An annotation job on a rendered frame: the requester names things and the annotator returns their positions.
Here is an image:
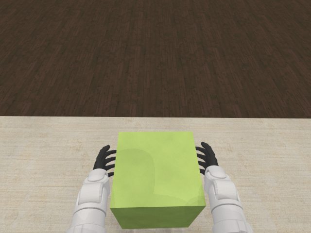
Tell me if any left robot hand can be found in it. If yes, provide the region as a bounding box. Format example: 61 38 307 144
93 145 117 177

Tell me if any right robot hand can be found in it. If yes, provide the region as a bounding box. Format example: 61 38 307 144
195 142 218 175

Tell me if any robot right forearm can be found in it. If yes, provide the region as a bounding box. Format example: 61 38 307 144
204 166 253 233

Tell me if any carton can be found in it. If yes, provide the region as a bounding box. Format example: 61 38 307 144
110 132 206 229

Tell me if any robot left forearm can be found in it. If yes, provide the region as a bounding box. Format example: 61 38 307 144
66 168 110 233

